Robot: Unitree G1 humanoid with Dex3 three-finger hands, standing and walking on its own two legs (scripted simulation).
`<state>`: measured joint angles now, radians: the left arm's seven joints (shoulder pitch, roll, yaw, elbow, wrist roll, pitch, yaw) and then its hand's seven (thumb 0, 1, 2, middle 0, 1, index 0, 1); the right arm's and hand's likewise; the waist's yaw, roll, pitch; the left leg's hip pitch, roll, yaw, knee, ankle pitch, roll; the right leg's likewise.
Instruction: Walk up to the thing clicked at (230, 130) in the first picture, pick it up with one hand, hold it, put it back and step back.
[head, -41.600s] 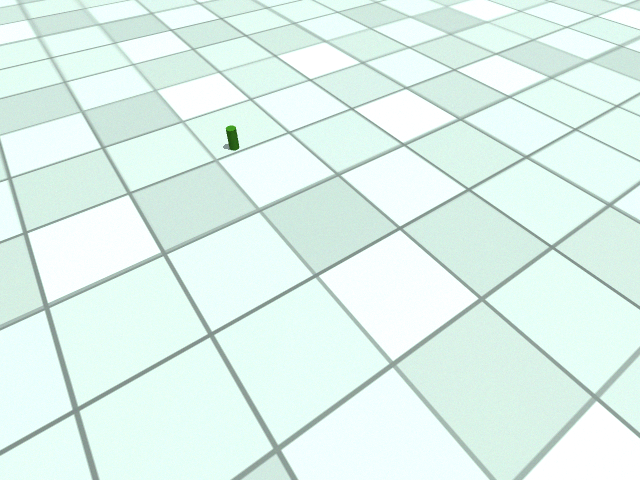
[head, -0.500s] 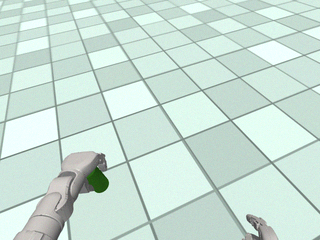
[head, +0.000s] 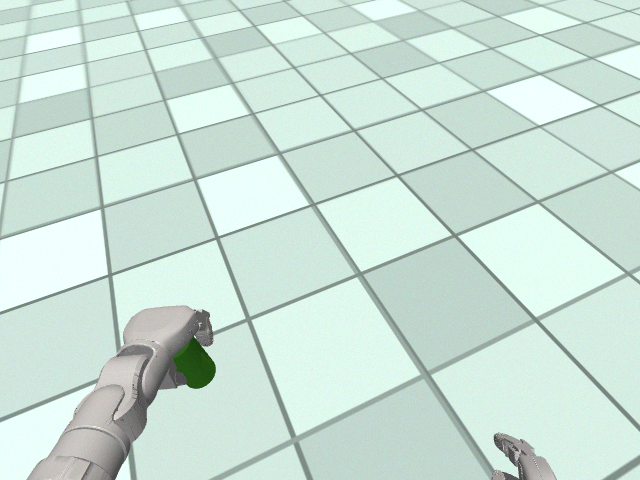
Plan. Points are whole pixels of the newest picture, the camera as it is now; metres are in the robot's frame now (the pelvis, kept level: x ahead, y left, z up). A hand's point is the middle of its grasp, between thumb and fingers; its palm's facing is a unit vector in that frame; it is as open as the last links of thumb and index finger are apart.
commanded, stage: crouch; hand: left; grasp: from above
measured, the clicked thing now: (186, 358) +0.32 +0.22 -0.07
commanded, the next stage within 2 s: lower in 1.88 s
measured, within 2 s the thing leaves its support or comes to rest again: neither
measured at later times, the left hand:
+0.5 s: hand (214, 375) +0.37 +0.23 -0.24, palm faces -0.40 +0.04 -0.91, open 8.0 cm
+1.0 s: hand (240, 388) +0.42 +0.23 -0.45, palm faces -0.42 +0.00 -0.91, open 8.0 cm
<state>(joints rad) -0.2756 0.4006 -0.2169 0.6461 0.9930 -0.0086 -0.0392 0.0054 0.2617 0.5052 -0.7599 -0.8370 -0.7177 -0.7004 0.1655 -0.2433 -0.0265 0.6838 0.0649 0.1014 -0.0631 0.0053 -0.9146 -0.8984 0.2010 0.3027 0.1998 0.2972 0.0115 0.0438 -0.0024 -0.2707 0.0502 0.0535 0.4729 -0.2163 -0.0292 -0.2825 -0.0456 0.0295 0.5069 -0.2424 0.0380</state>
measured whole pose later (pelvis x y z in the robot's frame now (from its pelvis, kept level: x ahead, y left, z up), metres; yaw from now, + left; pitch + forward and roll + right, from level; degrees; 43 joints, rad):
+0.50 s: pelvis -0.04 +0.01 -0.14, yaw +1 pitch +26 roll -2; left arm -0.73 0.41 -0.12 1.25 1.16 -0.03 0.35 -0.04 0.25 0.51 -0.80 -0.80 -0.73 -0.69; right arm 0.26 -0.27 -0.08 0.74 -0.03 0.03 -0.02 0.00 -0.92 -0.90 0.20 0.30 0.20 0.30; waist -0.13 0.03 -0.16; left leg -1.31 0.07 -0.02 1.36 -0.51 -0.02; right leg -1.27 -0.03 0.02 1.34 -0.52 0.05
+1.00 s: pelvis -0.06 +0.01 -0.31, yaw -1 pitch +38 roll -4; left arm -0.97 0.54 -0.01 1.32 1.19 -0.04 0.32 -0.06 0.24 0.52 -0.81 -0.79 -0.73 -0.69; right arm 0.18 -0.22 -0.01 0.72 -0.08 -0.02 0.03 0.00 -0.92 -0.90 0.20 0.30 0.20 0.30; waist -0.22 0.05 -0.17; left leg -2.00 0.04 -0.08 1.98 -0.64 -0.02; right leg -1.94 -0.03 0.02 1.94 -0.67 0.06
